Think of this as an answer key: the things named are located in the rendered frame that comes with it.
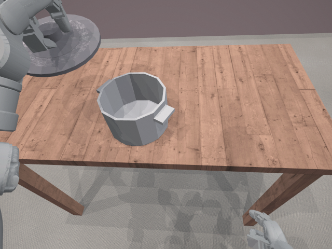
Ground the lid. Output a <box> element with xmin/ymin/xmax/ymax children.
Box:
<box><xmin>22</xmin><ymin>14</ymin><xmax>101</xmax><ymax>77</ymax></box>

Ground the robot right hand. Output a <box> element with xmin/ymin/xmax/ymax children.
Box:
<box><xmin>247</xmin><ymin>210</ymin><xmax>287</xmax><ymax>249</ymax></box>

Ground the robot left forearm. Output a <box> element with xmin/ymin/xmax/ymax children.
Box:
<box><xmin>0</xmin><ymin>0</ymin><xmax>31</xmax><ymax>132</ymax></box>

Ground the knob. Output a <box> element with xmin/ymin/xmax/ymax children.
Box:
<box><xmin>38</xmin><ymin>22</ymin><xmax>63</xmax><ymax>42</ymax></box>

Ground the table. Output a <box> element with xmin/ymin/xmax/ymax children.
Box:
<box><xmin>0</xmin><ymin>44</ymin><xmax>332</xmax><ymax>226</ymax></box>

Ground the pot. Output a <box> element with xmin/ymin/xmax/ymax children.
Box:
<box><xmin>96</xmin><ymin>72</ymin><xmax>175</xmax><ymax>146</ymax></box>

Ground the robot left hand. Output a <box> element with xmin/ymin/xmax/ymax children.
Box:
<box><xmin>18</xmin><ymin>0</ymin><xmax>71</xmax><ymax>53</ymax></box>

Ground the left robot upper arm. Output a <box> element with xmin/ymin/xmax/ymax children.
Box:
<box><xmin>0</xmin><ymin>142</ymin><xmax>20</xmax><ymax>249</ymax></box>

